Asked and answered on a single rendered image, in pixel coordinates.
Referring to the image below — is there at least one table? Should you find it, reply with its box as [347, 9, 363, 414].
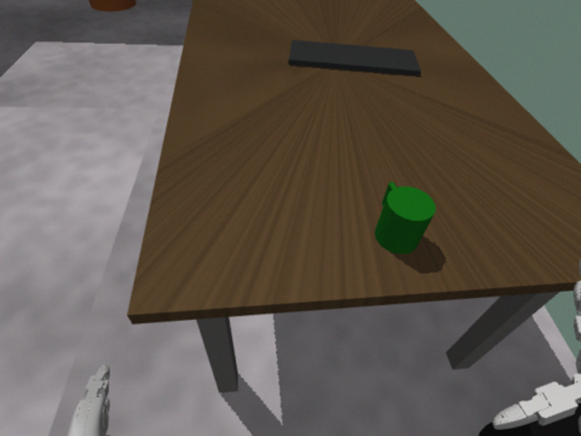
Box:
[127, 0, 581, 393]

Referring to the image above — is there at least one right robot hand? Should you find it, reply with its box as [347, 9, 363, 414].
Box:
[493, 259, 581, 430]

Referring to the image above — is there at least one left robot hand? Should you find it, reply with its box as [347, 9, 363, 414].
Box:
[67, 364, 110, 436]

